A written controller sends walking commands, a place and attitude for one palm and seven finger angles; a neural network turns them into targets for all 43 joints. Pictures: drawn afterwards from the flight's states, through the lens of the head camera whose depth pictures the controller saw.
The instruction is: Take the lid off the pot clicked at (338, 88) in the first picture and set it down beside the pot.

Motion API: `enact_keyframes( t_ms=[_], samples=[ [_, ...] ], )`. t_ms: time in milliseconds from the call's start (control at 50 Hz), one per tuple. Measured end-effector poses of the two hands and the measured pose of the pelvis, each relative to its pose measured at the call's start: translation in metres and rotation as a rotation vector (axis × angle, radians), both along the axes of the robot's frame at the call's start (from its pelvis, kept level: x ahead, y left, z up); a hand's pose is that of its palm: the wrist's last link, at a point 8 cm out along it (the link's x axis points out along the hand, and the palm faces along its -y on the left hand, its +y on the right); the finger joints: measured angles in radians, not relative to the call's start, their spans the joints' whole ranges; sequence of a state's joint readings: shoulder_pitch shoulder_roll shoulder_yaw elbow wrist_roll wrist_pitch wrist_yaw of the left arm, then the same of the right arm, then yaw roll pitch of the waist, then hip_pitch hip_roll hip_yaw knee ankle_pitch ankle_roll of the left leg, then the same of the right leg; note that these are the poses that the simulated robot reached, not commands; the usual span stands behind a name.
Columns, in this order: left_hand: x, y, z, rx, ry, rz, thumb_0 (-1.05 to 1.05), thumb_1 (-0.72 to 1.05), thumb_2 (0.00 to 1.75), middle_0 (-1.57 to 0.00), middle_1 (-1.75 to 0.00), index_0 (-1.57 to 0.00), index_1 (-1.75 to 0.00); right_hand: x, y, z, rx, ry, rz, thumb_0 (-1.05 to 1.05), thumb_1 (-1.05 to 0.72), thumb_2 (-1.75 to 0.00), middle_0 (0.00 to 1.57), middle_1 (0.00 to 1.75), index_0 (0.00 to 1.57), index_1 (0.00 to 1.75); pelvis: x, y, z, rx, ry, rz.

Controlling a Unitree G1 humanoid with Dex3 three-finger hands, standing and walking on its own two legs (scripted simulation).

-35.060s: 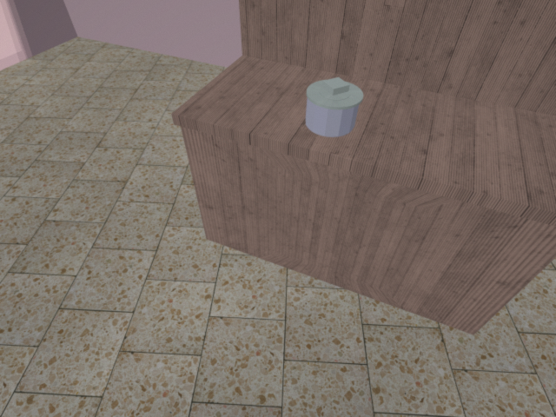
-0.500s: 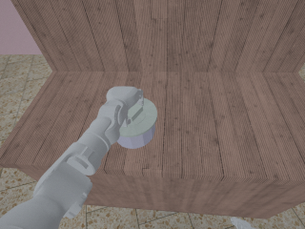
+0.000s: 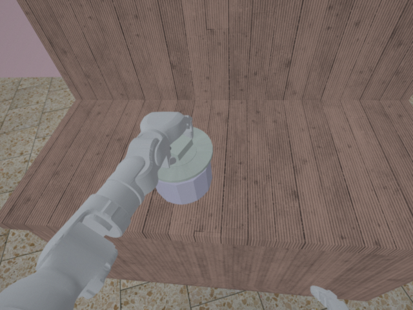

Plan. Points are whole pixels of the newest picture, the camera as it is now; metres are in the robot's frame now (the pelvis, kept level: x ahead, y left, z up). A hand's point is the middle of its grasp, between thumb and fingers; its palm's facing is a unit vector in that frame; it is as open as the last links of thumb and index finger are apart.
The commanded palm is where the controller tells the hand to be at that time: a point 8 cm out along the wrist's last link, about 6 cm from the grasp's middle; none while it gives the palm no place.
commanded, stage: lift the lid straight up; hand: left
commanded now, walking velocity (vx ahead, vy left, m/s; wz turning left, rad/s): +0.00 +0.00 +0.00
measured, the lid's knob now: (176, 145) +0.46 +0.07 +0.06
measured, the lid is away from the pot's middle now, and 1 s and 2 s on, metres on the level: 0.00 0.00 0.04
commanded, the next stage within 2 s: move the lid sideways beside the pot in 1.54 s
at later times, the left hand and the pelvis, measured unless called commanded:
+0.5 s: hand (157, 139) +0.42 +0.10 +0.11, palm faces -0.25 +0.01 -0.97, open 9.0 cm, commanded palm +0.41 +0.09 +0.20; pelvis -0.01 +0.01 +0.00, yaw +1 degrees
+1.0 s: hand (161, 120) +0.43 +0.08 +0.16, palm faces -0.21 +0.03 -0.98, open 9.0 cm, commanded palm +0.41 +0.08 +0.24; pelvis -0.01 +0.01 +0.00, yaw +1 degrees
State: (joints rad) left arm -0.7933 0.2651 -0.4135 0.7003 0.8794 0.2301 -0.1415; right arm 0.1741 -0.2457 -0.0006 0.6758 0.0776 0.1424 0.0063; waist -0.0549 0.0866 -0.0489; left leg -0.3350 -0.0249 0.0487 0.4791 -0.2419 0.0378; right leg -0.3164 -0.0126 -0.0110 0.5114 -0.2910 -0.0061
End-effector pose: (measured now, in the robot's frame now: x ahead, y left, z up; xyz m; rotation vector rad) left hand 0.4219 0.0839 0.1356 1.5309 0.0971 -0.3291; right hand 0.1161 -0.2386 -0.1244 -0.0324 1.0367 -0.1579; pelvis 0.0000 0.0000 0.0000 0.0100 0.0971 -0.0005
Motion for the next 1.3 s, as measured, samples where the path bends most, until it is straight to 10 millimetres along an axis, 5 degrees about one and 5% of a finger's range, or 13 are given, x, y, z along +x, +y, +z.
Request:
enact_keyframes(
  t_ms=[320,780,1300],
  samples=[
    [-0.003,0.010,0.024,-0.010,-0.003,-0.005,-0.03,0.01,1.04,-0.73,-0.86,-0.62,-0.78,0.019,0.003,0.010,-0.012,-0.061,0.038,0.01,-0.91,-0.90,0.19,0.30,0.20,0.30,-0.003,0.002,0.001,-0.001,-0.022,0.009],
    [-0.009,0.003,0.063,0.014,-0.062,-0.015,-0.04,0.01,1.04,-0.74,-0.86,-0.62,-0.78,0.014,0.024,0.008,0.025,-0.082,0.081,0.01,-0.91,-0.90,0.19,0.30,0.20,0.30,-0.013,0.011,0.002,0.001,-0.041,0.020],
    [0.009,-0.005,0.103,0.012,-0.076,0.022,-0.03,0.01,1.04,-0.74,-0.87,-0.62,-0.79,0.016,0.005,0.012,-0.012,-0.107,0.077,0.01,-0.91,-0.90,0.19,0.30,0.20,0.30,-0.010,0.002,0.003,0.006,-0.044,0.018]
  ],
)
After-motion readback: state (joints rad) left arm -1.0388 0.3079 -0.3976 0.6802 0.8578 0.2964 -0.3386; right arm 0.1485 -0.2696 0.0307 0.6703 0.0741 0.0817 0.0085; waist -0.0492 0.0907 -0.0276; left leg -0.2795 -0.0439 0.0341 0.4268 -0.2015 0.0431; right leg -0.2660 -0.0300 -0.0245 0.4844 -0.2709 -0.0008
